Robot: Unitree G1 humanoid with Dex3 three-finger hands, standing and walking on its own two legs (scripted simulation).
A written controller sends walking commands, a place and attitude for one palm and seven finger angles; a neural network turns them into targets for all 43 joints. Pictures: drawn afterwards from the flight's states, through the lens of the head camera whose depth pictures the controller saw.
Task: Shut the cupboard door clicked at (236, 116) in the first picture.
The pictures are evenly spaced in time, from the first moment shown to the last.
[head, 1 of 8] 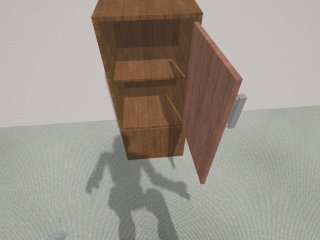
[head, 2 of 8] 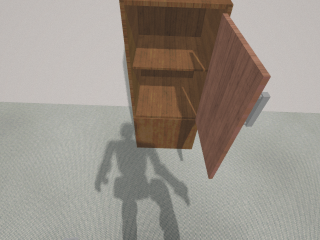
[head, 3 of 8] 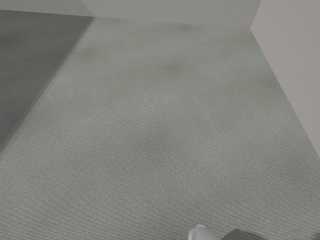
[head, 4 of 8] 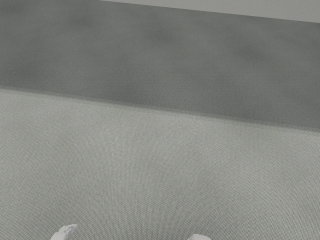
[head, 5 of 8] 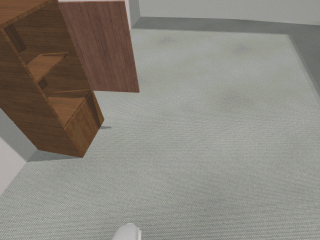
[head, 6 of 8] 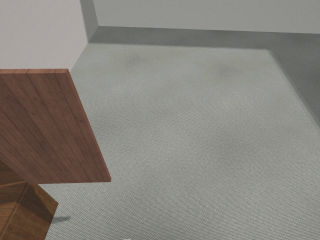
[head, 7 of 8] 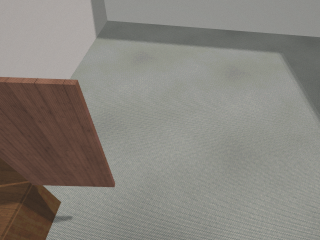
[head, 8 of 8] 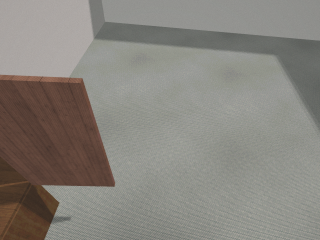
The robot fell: no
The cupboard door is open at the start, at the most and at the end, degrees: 95 95 95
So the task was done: no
